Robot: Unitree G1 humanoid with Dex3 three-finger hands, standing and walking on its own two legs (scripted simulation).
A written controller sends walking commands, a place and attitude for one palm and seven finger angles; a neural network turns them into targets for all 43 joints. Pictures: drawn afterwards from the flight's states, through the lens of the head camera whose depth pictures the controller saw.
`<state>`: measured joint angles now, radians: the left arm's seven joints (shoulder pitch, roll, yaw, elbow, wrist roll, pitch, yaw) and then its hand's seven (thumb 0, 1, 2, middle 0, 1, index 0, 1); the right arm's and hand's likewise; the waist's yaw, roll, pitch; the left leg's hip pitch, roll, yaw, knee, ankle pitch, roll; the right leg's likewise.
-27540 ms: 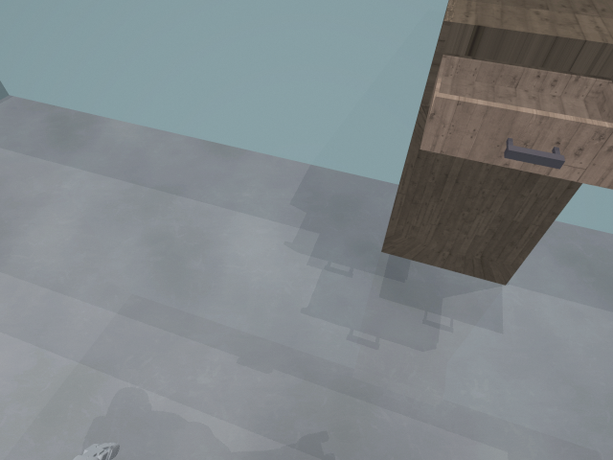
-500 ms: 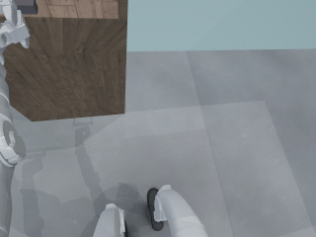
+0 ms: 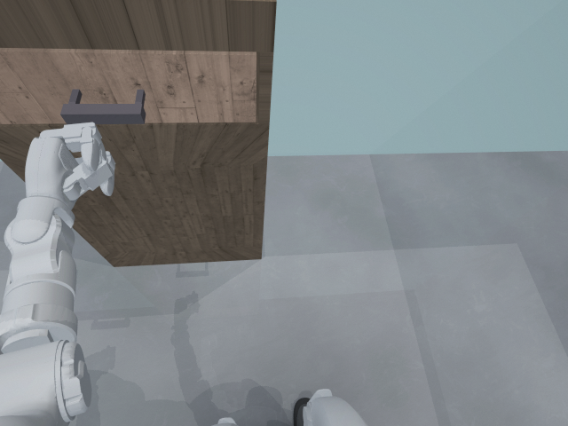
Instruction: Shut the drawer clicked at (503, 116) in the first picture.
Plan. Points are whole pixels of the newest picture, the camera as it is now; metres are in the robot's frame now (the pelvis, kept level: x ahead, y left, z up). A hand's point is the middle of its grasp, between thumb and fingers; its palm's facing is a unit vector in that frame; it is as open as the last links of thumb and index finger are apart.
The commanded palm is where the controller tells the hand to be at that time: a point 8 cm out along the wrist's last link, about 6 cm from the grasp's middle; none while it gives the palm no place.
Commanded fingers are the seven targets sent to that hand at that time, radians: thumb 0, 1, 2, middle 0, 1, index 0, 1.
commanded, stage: draw the hand back to the body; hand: left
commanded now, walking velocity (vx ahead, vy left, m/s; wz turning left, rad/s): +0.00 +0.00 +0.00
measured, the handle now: (106, 104) +0.58 +0.26 +0.05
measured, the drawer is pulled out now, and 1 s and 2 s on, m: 0.00 0.00 0.00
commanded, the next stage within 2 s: step back with the hand held close in 1.16 s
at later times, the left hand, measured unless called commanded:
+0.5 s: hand (23, 262) +0.29 +0.24 +0.14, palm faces +0.27 -0.94 -0.23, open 3.3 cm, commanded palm +0.25 +0.28 +0.16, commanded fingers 0.00 0.90 0.90 -1.40 -1.60 -1.40 -1.60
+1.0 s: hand out of the picture +0.14 +0.23 +0.21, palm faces +0.46 -0.80 -0.39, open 3.2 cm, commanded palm +0.09 +0.27 +0.22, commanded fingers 0.00 0.90 0.90 -1.40 -1.60 -1.40 -1.60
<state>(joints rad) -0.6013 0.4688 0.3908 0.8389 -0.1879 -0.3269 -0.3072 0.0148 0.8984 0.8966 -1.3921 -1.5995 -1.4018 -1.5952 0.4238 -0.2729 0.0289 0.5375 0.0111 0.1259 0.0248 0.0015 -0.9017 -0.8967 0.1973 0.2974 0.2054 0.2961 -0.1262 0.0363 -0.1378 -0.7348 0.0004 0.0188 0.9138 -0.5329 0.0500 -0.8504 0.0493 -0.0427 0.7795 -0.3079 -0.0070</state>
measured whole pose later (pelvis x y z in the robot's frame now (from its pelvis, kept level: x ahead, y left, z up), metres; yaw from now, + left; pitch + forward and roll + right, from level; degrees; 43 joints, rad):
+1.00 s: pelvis -0.02 -0.02 +0.05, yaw +4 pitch -5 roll -1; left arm 0.50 0.34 0.29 -0.43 -0.07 -0.13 0.09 0.01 0.89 0.89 -1.40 -1.60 -1.41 -1.59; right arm 0.24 -0.23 0.03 0.62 -0.01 -0.13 -0.05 0.01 -0.90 -0.90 0.20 0.30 0.21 0.30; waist 0.07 0.08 0.00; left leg -0.02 -0.03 -0.02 0.44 -0.33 0.04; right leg -0.17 0.03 -0.06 0.41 -0.17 -0.03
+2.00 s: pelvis -0.09 -0.02 +0.03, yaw +3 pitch +0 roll +0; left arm 0.55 0.35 0.38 -0.52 0.01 -0.28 0.14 0.01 0.88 0.89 -1.40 -1.60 -1.41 -1.59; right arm 0.25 -0.23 0.00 0.54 -0.01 -0.07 -0.06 0.01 -0.90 -0.90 0.20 0.30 0.21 0.30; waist -0.01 0.00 -0.01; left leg -0.35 -0.06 0.03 0.69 -0.36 0.06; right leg -0.47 -0.01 -0.03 0.60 -0.14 -0.02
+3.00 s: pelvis -0.26 -0.04 +0.04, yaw +0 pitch +1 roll -2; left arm 0.66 0.47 0.42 -0.59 -0.05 -0.29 0.11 0.01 0.88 0.89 -1.40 -1.60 -1.41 -1.59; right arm 0.23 -0.20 0.00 0.60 0.00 -0.09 -0.08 0.01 -0.90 -0.90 0.20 0.30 0.21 0.30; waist -0.06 -0.01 -0.04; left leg -0.45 0.03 0.04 0.50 -0.07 0.03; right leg -0.21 0.00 0.04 0.54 -0.37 0.03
